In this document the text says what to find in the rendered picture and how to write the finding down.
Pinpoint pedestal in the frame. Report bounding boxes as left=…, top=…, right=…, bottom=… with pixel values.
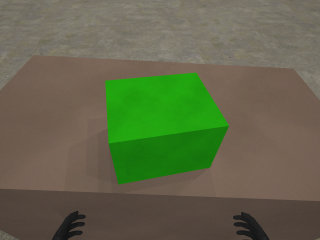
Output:
left=0, top=55, right=320, bottom=240

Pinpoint carton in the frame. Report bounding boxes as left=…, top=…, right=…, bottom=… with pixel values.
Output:
left=105, top=72, right=229, bottom=185

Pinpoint right robot hand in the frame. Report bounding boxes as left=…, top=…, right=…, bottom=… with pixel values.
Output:
left=233, top=212, right=270, bottom=240

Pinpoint left robot hand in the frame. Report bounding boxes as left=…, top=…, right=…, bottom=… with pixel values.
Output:
left=52, top=211, right=86, bottom=240

